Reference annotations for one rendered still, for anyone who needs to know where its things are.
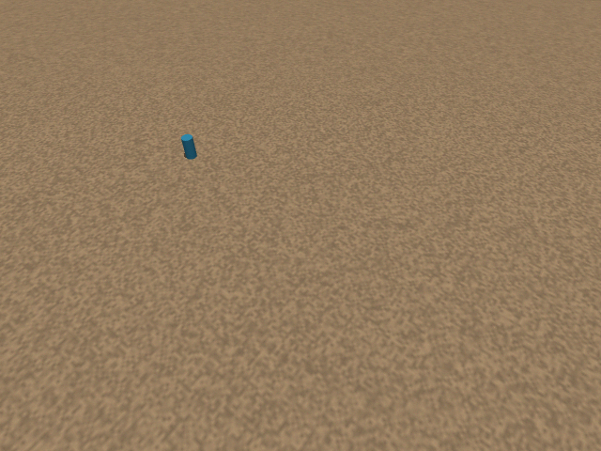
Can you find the can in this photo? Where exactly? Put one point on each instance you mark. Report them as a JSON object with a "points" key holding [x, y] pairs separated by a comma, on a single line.
{"points": [[188, 144]]}

